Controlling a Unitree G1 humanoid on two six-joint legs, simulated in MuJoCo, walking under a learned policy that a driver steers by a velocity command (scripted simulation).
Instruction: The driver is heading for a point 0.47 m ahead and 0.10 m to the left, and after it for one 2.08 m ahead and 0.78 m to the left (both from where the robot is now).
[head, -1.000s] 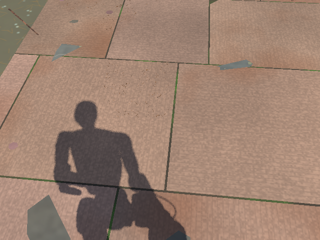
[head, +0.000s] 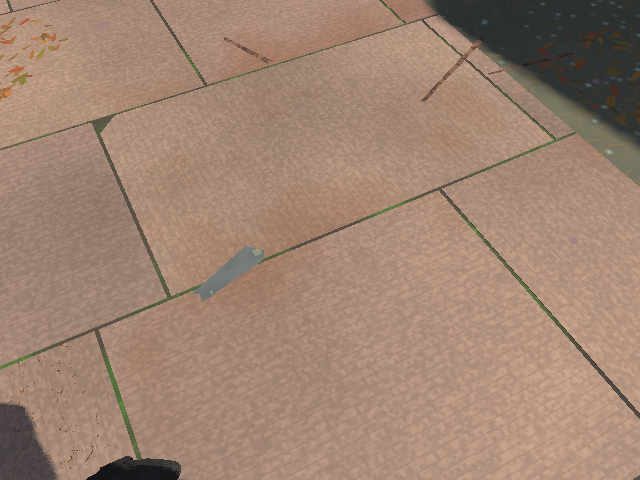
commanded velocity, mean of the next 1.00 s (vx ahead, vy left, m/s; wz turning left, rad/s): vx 0.35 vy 0.00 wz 0.28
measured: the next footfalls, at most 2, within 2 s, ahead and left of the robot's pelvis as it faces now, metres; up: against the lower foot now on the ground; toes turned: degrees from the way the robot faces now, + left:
right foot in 0.04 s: +0.16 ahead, -0.10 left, +0.00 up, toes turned -3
left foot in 0.58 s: +0.46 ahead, +0.10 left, +0.00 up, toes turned +12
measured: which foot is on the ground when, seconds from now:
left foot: down 0.00-0.06, up 0.08-0.56, down 0.58-1.00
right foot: up 0.00-0.02, down 0.04-0.56, up 0.58-1.00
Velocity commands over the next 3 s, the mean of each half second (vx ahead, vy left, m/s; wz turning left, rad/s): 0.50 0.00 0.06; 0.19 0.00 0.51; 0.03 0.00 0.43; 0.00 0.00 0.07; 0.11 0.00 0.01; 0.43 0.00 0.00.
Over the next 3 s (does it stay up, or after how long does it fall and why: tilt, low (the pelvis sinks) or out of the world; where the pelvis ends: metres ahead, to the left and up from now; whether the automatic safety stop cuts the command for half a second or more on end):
stays up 0.68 0.15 -0.02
